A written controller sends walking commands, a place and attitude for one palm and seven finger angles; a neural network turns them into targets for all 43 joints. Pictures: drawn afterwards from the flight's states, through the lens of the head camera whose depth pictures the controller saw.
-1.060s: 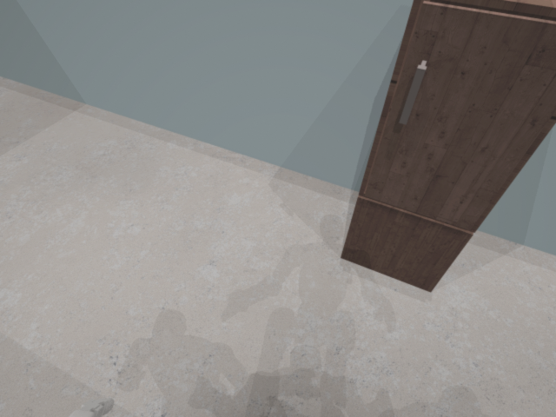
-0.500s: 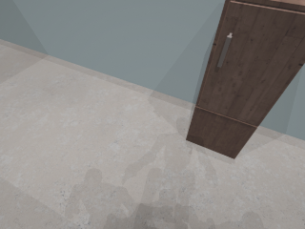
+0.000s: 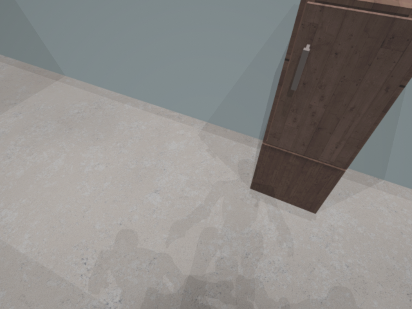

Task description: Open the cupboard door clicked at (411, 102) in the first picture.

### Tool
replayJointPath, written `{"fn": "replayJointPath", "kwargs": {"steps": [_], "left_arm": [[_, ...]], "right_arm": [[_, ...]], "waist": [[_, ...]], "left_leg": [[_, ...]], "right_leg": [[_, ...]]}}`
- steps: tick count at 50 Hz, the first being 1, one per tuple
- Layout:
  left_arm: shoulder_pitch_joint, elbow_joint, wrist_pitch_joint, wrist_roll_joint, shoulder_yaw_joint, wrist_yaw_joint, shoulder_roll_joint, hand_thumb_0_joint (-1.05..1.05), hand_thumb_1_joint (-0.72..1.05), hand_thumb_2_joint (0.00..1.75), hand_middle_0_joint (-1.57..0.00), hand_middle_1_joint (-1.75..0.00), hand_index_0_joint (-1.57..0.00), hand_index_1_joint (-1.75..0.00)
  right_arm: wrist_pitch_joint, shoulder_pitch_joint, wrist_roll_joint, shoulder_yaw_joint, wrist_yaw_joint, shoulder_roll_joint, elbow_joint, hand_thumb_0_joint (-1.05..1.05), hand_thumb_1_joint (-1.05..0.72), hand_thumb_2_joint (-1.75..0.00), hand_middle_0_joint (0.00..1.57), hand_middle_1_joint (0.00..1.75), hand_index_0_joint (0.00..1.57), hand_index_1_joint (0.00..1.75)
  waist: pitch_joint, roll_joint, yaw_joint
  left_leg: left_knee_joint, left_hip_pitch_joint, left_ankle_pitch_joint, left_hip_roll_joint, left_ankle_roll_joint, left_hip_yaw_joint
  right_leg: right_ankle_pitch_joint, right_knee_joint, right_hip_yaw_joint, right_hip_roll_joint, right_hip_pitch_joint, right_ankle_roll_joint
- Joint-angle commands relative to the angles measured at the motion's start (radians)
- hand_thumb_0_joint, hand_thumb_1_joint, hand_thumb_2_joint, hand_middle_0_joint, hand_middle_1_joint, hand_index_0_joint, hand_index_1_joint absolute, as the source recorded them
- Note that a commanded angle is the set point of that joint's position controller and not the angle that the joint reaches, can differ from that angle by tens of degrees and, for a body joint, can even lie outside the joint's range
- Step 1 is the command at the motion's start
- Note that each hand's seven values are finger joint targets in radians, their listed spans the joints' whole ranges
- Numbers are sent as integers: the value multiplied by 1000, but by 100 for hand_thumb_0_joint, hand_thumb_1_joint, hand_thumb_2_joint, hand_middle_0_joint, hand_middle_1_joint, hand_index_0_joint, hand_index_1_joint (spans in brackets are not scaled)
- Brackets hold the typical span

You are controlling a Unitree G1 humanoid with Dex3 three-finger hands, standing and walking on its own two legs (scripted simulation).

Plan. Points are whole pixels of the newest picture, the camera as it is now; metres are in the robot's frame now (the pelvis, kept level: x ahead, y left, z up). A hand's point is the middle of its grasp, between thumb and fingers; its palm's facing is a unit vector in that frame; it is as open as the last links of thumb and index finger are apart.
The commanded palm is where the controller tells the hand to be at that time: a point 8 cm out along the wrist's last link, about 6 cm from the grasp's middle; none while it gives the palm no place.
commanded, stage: look at it before walking up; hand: left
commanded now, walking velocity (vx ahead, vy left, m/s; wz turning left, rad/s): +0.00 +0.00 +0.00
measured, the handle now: (300, 67) +0.86 -0.28 +0.05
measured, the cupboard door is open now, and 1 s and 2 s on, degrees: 0 0 0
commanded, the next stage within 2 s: turn to face it in 0.38 s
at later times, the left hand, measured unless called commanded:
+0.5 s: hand out of the picture +0.08 +0.24 -0.16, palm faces -0.03 -0.94 -0.33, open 7.4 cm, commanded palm none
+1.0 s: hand out of the picture +0.06 +0.17 -0.18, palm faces -0.13 -0.96 -0.25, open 7.4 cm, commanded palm none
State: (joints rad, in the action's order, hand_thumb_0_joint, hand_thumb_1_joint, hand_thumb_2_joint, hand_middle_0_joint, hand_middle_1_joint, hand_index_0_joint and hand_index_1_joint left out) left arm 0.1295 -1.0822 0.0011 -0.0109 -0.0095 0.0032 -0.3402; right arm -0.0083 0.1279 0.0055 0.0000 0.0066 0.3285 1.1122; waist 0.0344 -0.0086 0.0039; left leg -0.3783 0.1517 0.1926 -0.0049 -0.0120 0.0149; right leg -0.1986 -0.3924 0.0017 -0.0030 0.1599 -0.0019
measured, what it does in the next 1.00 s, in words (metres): stands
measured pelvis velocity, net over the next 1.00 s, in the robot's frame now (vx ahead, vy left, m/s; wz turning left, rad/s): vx -0.02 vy -0.02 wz -0.14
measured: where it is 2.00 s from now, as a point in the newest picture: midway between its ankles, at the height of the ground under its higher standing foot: outside the picture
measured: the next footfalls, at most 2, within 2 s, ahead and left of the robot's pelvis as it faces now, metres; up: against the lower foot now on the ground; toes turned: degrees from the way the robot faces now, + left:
left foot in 1.26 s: -0.01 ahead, +0.13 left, +0.00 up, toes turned -14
right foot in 1.80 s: -0.03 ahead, -0.18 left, +0.00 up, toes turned -31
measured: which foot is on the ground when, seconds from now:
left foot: down 0.00-0.92, up 0.94-1.00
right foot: down 0.00-1.00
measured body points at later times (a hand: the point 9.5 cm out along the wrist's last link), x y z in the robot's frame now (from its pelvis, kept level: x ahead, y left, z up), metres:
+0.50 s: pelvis +0.01 +0.00 +0.00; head +0.01 +0.00 +0.45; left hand +0.08 +0.29 -0.13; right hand +0.09 -0.30 -0.13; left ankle +0.01 +0.13 -0.74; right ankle +0.01 -0.12 -0.74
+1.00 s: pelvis -0.02 -0.02 -0.02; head +0.02 -0.03 +0.42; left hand +0.07 +0.22 -0.16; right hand +0.01 -0.28 -0.18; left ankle -0.01 +0.12 -0.71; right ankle +0.01 -0.12 -0.74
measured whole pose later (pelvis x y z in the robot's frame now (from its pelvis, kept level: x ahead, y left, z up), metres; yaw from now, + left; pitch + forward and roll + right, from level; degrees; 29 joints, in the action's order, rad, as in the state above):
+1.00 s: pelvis -0.02 -0.02 -0.02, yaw -8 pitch -1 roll +1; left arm 0.21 -0.93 -0.04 -0.02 0.02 0.00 -0.21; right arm 0.06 0.16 0.01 -0.06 -0.02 0.23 0.99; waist 0.10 0.01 -0.01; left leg -0.91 0.39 0.47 -0.03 -0.04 -0.02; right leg -0.28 -0.67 -0.10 0.08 0.37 -0.04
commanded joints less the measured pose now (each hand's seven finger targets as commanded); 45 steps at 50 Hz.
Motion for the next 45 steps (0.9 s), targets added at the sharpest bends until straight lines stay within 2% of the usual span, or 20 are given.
{"fn": "replayJointPath", "kwargs": {"steps": [1, 9, 14, 24, 27, 29, 30, 33, 35, 40, 41, 43, 44, 45], "left_arm": [[-39, 59, 26, 0, 43, -14, -208, 0, 90, 90, -20, -30, -20, -30], [-33, 56, 28, 0, 45, -15, -205, 0, 90, 90, -20, -30, -20, -30], [-32, 55, 28, 0, 43, -15, -205, 0, 90, 90, -20, -30, -20, -30], [-34, 52, 27, 0, 44, -15, -207, 0, 90, 90, -20, -30, -20, -30], [-35, 62, 23, -2, 48, -13, -206, 0, 90, 90, -20, -30, -20, -30], [1, 62, -1, 0, 37, -17, -123, 0, 90, 90, -20, -30, -20, -30], [23, 64, -11, 0, 33, -18, -102, 0, 90, 90, -20, -30, -20, -30], [37, 99, -27, -4, 48, -16, -110, 0, 90, 90, -20, -30, -20, -30], [39, 126, -35, -7, 56, -11, -105, 0, 90, 90, -20, -30, -20, -30], [74, 169, -41, -10, 67, 0, -73, 0, 90, 90, -20, -30, -20, -30], [92, 173, -42, -9, 69, 1, -63, 0, 90, 90, -20, -30, -20, -30], [130, 178, -41, -11, 74, 3, -47, 0, 90, 90, -20, -30, -20, -30], [158, 175, -40, -12, 79, 4, -44, 0, 90, 90, -20, -30, -20, -30], [185, 173, -34, -17, 84, 2, -63, 0, 90, 90, -20, -30, -20, -30]], "right_arm": [[-24, -53, 4, -37, -16, 211, -63, 0, -90, -90, 20, 30, 20, 30], [-27, -53, 3, -36, -19, 211, -62, 0, -90, -90, 20, 30, 20, 30], [-25, -58, 2, -35, -18, 209, -63, 0, -90, -90, 20, 30, 20, 30], [-24, -60, 2, -35, -18, 212, -63, 0, -90, -90, 20, 30, 20, 30], [-22, -51, 3, -38, -22, 212, -65, 0, -90, -90, 20, 30, 20, 30], [-9, -6, 6, -25, -26, 119, -63, 0, -90, -90, 20, 30, 20, 30], [-1, 12, 6, -23, -28, 94, -66, 0, -90, -90, 20, 30, 20, 30], [12, 33, 6, -41, -36, 103, -101, 0, -90, -90, 20, 30, 20, 30], [18, 31, 7, -51, -38, 111, -126, 0, -90, -90, 20, 30, 20, 30], [20, 12, 9, -75, -39, 121, -178, 0, -90, -90, 20, 30, 20, 30], [19, -4, 8, -79, -38, 121, -189, 0, -90, -90, 20, 30, 20, 30], [17, -19, 9, -86, -37, 115, -206, 0, -90, -90, 20, 30, 20, 30], [19, -38, 9, -89, -35, 108, -216, 0, -90, -90, 20, 30, 20, 30], [22, -51, 9, -91, -34, 87, -227, 0, -90, -90, 20, 30, 20, 30]], "waist": [[-49, 12, -6], [-81, 12, -4], [-56, 15, -6], [-59, 14, -5], [-60, 5, -4], [-55, 6, -1], [-55, 3, 0], [-50, -2, 5], [-38, 14, 5], [-55, 97, -9], [-52, 128, -20], [-74, 138, -37], [-72, 127, -54], [-76, 31, -68]], "left_leg": [[68, 0, -71, -105, 38, 97], [61, -26, -132, -110, 37, 94], [69, -21, -119, -110, 36, 91], [75, -31, -121, -111, 34, 90], [50, -46, -133, -116, 31, 72], [15, -41, -134, -119, 17, 37], [-4, -40, -132, -120, 10, 20], [-46, -25, -112, -134, 12, -2], [-47, -7, -61, -153, 24, 7], [-34, 43, 13, -225, 66, 37], [-32, 68, 15, -244, 77, 40], [-68, 100, -36, -265, 93, 34], [-117, 139, -11, -253, 85, 11], [-238, 170, 47, -184, 47, -43]], "right_leg": [[37, 81, -116, -119, 2, -30], [120, 69, -111, -121, -24, -32], [111, 79, -107, -122, -18, -30], [107, 86, -109, -120, -20, -29], [151, 76, -124, -115, -4, -34], [196, 36, -134, -114, 24, -25], [214, 18, -140, -112, 41, -22], [243, -41, -161, -98, 89, -29], [201, -80, -165, -75, 134, -27], [106, -228, -123, -15, 181, -13], [77, -271, -109, -6, 177, -10], [16, -314, -83, 2, 142, -7], [30, -289, -93, -6, 113, -10], [127, -200, -175, -43, 96, -29]]}}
